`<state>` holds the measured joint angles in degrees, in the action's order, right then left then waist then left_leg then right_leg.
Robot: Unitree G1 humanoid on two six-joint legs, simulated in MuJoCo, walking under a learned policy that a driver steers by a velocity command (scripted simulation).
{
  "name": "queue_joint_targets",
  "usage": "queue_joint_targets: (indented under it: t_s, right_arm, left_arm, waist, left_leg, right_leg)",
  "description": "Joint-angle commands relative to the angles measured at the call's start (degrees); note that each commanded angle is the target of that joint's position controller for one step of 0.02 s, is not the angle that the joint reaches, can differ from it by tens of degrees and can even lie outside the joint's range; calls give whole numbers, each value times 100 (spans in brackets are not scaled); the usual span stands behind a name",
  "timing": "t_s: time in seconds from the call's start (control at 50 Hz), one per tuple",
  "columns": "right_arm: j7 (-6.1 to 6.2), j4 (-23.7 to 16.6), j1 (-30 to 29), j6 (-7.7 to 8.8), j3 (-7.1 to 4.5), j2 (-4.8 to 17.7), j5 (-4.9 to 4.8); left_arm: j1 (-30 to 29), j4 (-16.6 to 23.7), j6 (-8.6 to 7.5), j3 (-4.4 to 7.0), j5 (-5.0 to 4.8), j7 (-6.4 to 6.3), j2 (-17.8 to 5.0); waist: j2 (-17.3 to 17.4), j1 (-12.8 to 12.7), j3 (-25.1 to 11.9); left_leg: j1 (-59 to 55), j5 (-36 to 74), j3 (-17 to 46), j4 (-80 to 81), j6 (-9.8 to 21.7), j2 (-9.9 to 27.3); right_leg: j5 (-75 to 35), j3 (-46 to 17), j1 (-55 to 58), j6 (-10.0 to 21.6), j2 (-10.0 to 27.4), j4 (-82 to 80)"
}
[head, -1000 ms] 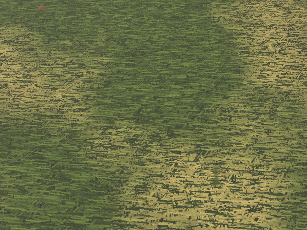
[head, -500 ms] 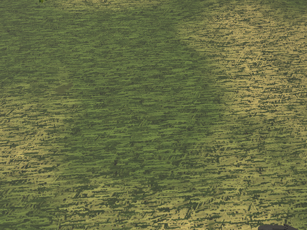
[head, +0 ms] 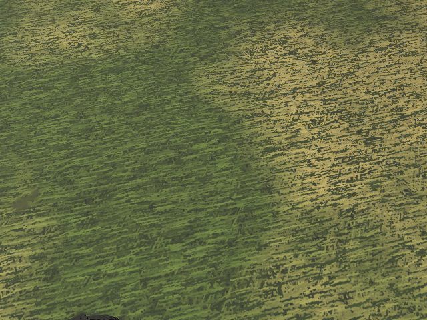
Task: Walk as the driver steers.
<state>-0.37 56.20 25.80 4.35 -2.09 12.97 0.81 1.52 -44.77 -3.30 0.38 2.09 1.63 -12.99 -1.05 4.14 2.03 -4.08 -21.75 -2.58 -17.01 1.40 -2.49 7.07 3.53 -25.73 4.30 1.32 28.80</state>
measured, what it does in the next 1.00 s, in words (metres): walks ahead, turning left: left foot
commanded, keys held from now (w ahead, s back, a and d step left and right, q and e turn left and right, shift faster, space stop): w+q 0.74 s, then w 0.26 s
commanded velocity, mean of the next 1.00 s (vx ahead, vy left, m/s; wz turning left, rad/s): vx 0.50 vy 0.00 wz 0.40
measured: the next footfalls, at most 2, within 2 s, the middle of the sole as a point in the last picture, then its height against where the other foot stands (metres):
left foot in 0.56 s outside the picture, level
right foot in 1.10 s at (181, 231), level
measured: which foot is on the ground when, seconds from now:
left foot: down 0.00-0.02, up 0.04-0.54, down 0.56-1.00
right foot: down 0.00-0.58, up 0.60-1.00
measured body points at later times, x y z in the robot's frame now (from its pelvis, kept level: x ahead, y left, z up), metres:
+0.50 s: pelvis +0.25 +0.00 +0.00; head +0.28 +0.01 +0.45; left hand +0.16 +0.24 -0.14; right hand +0.47 -0.18 -0.12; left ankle +0.37 +0.12 -0.71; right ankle +0.12 -0.09 -0.73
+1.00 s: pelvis +0.51 +0.09 +0.01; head +0.53 +0.12 +0.46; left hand +0.57 +0.38 -0.10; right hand +0.61 -0.16 -0.12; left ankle +0.38 +0.10 -0.73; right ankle +0.72 +0.04 -0.69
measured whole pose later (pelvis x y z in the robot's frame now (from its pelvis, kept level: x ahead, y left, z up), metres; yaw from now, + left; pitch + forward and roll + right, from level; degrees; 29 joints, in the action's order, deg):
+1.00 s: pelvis +0.51 +0.09 +0.01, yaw +27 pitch +1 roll +1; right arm 0.1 52.2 23.8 3.5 -3.0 14.5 0.6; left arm 4.7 -44.3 -1.3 1.6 1.9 1.9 -14.1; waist -2.5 4.0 2.3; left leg -3.3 -16.0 5.4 -12.1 6.6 -7.9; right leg 1.0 1.2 -36.0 -0.6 5.2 38.7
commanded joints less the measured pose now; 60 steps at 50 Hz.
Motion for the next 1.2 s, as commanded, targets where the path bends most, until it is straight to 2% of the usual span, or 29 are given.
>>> queue_joint_targets:
  t_s: [0.02, 0.04, 0.06, 0.08, 0.1, 0.14, 0.22, 0.32, 0.44, 0.5, 0.54, 0.56, 0.58, 0.6, 0.62, 0.66, 0.68, 0.7, 0.72, 0.78, 0.88, 1.0, 1.06, 1.1, 1.12, 1.14, 1.16, 1.18, 1.2]
  right_arm:
    - [31, -434, -96, 33, -69, 611, -51]
    - [27, -497, 606, 16, 18, 104, -212]
    - [83, -388, 143, -60, -158, 818, -40]
    - [33, -478, -210, -42, -175, 751, -56]
    - [5, -467, -314, -50, -147, 605, -76]
    - [-73, -377, -214, -198, -148, 483, 59]
    - [-182, -525, -652, -357, -170, 358, 73]
    - [-251, -878, -1608, -364, -127, 268, 68]
    - [-332, -1296, -2540, -332, -21, 206, 114]
    - [-285, -1268, -2194, -345, -87, 350, 131]
    - [-221, -1022, -1256, -301, -217, 562, 138]
    - [-153, -762, -394, -252, -348, 802, 196]
    - [-60, -716, -23, -260, -548, 1474, 237]
    - [-67, -845, -211, -313, -619, 1830, 84]
    - [-28, -794, -332, -362, -581, 1627, -17]
    - [21, -811, -894, -326, -438, 1079, -39]
    - [37, -850, -1116, -293, -381, 914, -96]
    - [38, -884, -1150, -232, -356, 898, -104]
    - [25, -861, -1065, -160, -346, 882, -117]
    - [18, -799, -754, -71, -368, 1031, -89]
    - [15, -644, -126, -50, -307, 942, -85]
    - [104, -499, 234, -33, -255, 1003, 14]
    - [155, -503, -80, -1, -263, 1145, 42]
    - [120, -487, -232, 9, -259, 1192, 47]
    - [98, -651, -136, 38, -166, 891, 11]
    - [59, -649, 679, 27, -105, 440, -189]
    - [95, -573, 309, -2, -170, 919, 26]
    - [56, -666, -150, 2, -182, 914, 28]
    - [21, -730, -414, 8, -142, 808, 29]
  left_arm:
    - [2503, -338, -178, 414, 208, -186, -1247]
    - [2570, -384, -107, 552, 154, -184, -1744]
    - [2164, -304, -52, 477, -34, -158, -1283]
    - [1620, -231, -71, 368, -57, -144, -925]
    - [1375, -235, -115, 307, -47, -123, -672]
    - [1292, -327, -198, 256, -83, -172, -498]
    - [1605, -502, -351, 306, -143, -201, -624]
    - [1940, -689, -331, 288, -119, -230, -550]
    - [2398, -940, -255, 314, -101, -315, -704]
    - [2283, -952, -165, 363, -75, -374, -915]
    - [2184, -905, -49, 418, -59, -373, -1090]
    - [2053, -816, -19, 427, -80, -342, -1111]
    - [2189, -532, -51, 318, -139, -283, -613]
    - [1953, -134, -114, 336, -162, -191, -617]
    - [1243, -24, -174, 348, -94, -167, -774]
    - [1334, -71, -259, 327, -139, -164, -711]
    - [1447, -115, -155, 330, -27, -170, -690]
    - [1646, -122, -40, 309, 44, -155, -618]
    - [1622, -92, 50, 311, 75, -138, -610]
    - [1218, 63, 158, 294, 65, -76, -533]
    - [243, 359, 157, 250, 18, -21, -504]
    - [-567, 678, 55, 194, -40, 35, -548]
    - [119, 526, -2, 261, -61, -12, -716]
    - [1648, 53, -80, 384, -43, -145, -938]
    - [2584, -79, -115, 482, 92, -237, -1347]
    - [2658, -168, -75, 625, 130, -191, -1868]
    - [2160, -117, -15, 523, -74, -118, -1334]
    - [1601, -22, -17, 431, -128, -97, -968]
    - [1378, -38, -48, 370, -88, -80, -744]
  waist:
    - [-389, -1294, -1462]
    - [-1653, -933, -1952]
    - [-471, -913, -1316]
    - [-303, -719, -597]
    - [-212, -589, -291]
    - [-414, -368, -82]
    - [-279, -294, 23]
    - [-238, -428, 285]
    - [-250, -652, 434]
    - [-454, -399, 109]
    - [-482, 7, -469]
    - [-183, 448, -907]
    - [787, 379, -1446]
    - [1261, 147, -1776]
    - [353, 243, -1052]
    - [-146, -276, -125]
    - [-219, -481, -41]
    - [82, -593, -147]
    - [90, -625, -171]
    - [185, -532, -102]
    - [431, -111, 11]
    - [500, 129, 223]
    - [584, -310, 88]
    - [348, -1016, -723]
    - [-233, -1284, -1469]
    - [-1660, -837, -1932]
    - [-611, -729, -1319]
    - [-186, -585, -549]
    - [43, -520, -251]
  left_leg:
    - [1753, 2869, 112, -3320, 466, 844]
    - [3608, -923, -66, -5037, 304, -131]
    - [4018, -664, 566, -5385, 393, 228]
    - [4023, -98, 649, -5229, 416, 448]
    - [3808, 258, 622, -4981, 387, 621]
    - [3447, 538, 568, -4724, 269, 766]
    - [3903, 1119, 460, -4647, 141, 822]
    - [4407, 1986, 229, -3599, 50, 807]
    - [4081, 1999, -435, -2128, 362, 563]
    - [3375, 1179, -730, -1952, 718, 104]
    - [2291, 664, -736, -1685, 1029, -271]
    - [1029, 813, -363, -1137, 1261, -208]
    - [-581, 468, 1767, -1001, 1797, 1318]
    - [-1392, 906, 4697, -58, 2576, 2305]
    - [-979, 993, 3847, 118, 2313, 2119]
    - [482, 2026, 2603, 303, 1760, 1638]
    - [907, 2399, 2122, 391, 1542, 1301]
    - [1202, 2877, 1937, 410, 1588, 1232]
    - [1262, 3249, 1832, 398, 1604, 1128]
    - [1339, 3279, 1537, 560, 1461, 891]
    - [665, 3469, 1439, 623, 1071, 850]
    - [-148, 3919, 1514, 434, 1039, 1159]
    - [-108, 5348, 1383, -114, 824, 1250]
    - [275, 5807, 1052, -1917, 652, 898]
    - [1296, 3962, 845, -3585, 566, 560]
    - [3177, -588, 498, -5459, 328, -600]
    - [3705, -560, 1012, -5854, 440, -246]
    - [3771, -15, 971, -5691, 430, 32]
    - [3664, 282, 887, -5408, 408, 228]
  right_leg:
    - [550, -1473, 3408, 573, 1227, -473]
    - [919, -3868, 4451, 1209, 2553, -1175]
    - [1381, -3649, 3782, 1024, 2247, -1328]
    - [1179, -2747, 2998, 840, 1987, -1504]
    - [685, -2121, 2438, 658, 1727, -1750]
    - [129, -1261, 1890, 380, 1364, -1998]
    - [-797, -468, 1960, 356, 1279, -2172]
    - [-1363, 270, 2187, 313, 1132, -2191]
    - [-2605, 844, 2954, 221, 1324, -1824]
    - [-4915, 1104, 3356, 161, 1410, -836]
    - [-5334, 1146, 3240, 175, 1438, 788]
    - [-4236, 1215, 2481, 21, 1325, 2208]
    - [-676, 1207, 588, -225, 786, 4192]
    - [2537, 169, -1225, -446, -410, 5611]
    - [1924, -559, -1861, -378, 65, 5523]
    - [1164, -517, -1380, -368, 472, 4448]
    - [1064, -519, -1009, -431, 549, 4160]
    - [1068, -526, -654, -522, 584, 3947]
    - [1116, -491, -604, -602, 586, 3815]
    - [577, -308, -856, -739, 586, 3115]
    - [-506, -227, -1306, -661, 519, 1787]
    - [-611, -117, -1263, -352, 218, 654]
    - [-8, -72, -114, -44, -101, 211]
    - [-24, -50, 1792, 221, -250, -251]
    - [604, -1401, 3202, 506, 986, -298]
    - [805, -4251, 4305, 1346, 2348, -1000]
    - [1358, -4472, 3696, 1214, 2098, -1335]
    - [1276, -3429, 2866, 1094, 1902, -1402]
    - [687, -2795, 2347, 959, 1614, -1563]
Velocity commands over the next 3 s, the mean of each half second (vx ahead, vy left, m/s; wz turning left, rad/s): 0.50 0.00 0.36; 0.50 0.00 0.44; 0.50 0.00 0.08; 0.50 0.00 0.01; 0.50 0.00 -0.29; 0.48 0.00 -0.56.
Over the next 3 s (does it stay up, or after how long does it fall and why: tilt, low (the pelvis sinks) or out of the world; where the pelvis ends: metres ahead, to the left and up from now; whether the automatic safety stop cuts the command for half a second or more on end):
stays up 1.48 0.54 0.02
